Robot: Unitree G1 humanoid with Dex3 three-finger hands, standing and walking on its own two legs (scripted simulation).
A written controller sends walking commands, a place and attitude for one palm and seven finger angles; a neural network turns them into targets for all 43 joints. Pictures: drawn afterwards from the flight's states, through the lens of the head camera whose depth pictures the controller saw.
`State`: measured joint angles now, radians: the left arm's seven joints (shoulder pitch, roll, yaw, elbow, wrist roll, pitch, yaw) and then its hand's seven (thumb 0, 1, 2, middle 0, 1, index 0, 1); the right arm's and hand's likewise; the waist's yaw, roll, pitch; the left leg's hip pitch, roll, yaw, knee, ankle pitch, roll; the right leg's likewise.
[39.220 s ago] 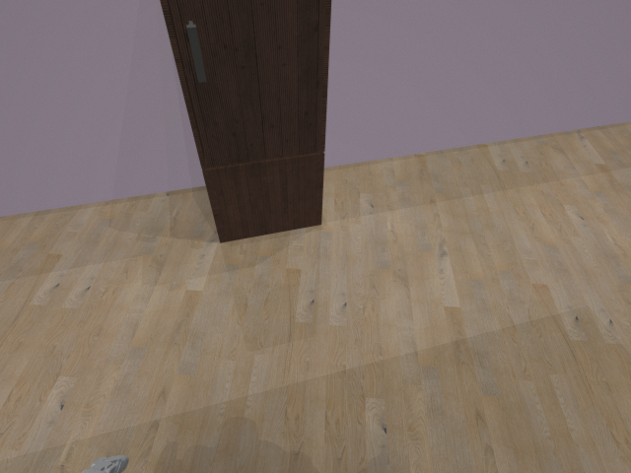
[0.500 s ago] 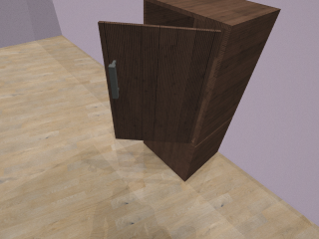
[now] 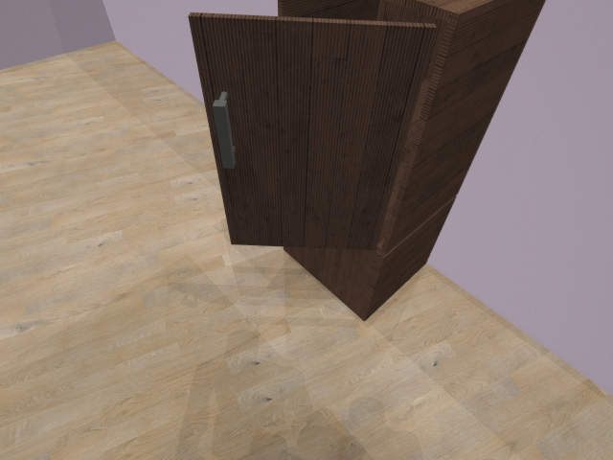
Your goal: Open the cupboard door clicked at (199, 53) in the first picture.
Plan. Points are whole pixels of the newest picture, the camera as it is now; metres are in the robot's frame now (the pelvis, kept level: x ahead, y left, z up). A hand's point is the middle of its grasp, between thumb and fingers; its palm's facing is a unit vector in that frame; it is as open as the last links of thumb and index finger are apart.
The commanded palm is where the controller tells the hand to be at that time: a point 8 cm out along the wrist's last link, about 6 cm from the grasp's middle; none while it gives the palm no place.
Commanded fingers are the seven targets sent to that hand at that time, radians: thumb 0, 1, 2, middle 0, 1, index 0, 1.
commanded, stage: look again from close up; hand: left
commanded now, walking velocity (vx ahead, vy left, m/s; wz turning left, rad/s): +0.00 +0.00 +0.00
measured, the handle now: (226, 130) +0.68 +0.21 +0.05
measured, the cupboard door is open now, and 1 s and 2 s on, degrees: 45 45 45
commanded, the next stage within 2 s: shuffle to correct the standing spot in 0.22 s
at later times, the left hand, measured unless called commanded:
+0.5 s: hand out of the picture -0.05 +0.20 -0.17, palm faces +0.01 -0.98 -0.18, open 7.3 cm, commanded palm none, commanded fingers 0.00 0.90 0.90 -0.20 -0.30 -0.20 -0.30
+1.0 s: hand out of the picture -0.01 +0.20 -0.18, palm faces +0.07 -0.99 -0.09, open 7.4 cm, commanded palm none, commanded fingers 0.00 0.90 0.90 -0.20 -0.30 -0.20 -0.30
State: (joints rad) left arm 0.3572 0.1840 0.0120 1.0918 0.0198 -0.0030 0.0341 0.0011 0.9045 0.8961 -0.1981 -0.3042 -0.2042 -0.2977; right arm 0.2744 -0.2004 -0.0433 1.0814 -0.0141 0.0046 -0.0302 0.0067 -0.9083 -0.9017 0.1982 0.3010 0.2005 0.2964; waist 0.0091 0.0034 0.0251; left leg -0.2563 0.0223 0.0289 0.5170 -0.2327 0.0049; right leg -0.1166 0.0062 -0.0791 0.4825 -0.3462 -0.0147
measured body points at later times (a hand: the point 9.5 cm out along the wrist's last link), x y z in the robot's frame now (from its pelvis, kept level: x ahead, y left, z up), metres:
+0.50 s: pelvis -0.02 +0.03 +0.01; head -0.03 +0.04 +0.46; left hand -0.05 +0.25 -0.16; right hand -0.03 -0.20 -0.15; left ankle +0.02 +0.11 -0.73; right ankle -0.06 -0.11 -0.73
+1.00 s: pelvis +0.05 +0.05 +0.00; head +0.06 +0.07 +0.45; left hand -0.01 +0.25 -0.17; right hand +0.07 -0.17 -0.14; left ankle +0.07 +0.14 -0.73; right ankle +0.00 -0.07 -0.67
